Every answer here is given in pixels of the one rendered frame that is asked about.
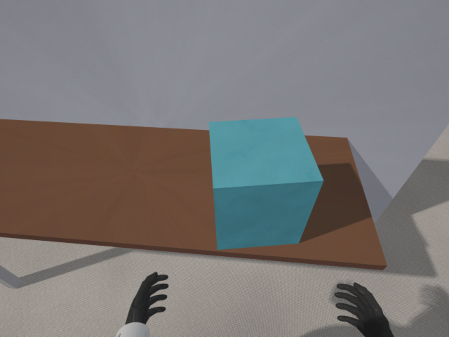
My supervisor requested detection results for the left robot forearm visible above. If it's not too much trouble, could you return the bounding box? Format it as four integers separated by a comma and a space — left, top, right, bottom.
116, 322, 150, 337

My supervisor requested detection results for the carton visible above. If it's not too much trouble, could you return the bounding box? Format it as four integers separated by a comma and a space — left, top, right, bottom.
209, 117, 324, 250

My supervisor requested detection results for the robot right hand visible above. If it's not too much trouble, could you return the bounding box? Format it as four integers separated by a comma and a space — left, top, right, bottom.
335, 282, 394, 337

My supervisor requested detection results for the robot left hand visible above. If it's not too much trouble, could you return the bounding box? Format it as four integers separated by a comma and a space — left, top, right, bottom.
125, 272, 168, 325

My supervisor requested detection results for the table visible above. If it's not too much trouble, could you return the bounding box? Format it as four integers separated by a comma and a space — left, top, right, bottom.
0, 119, 387, 289

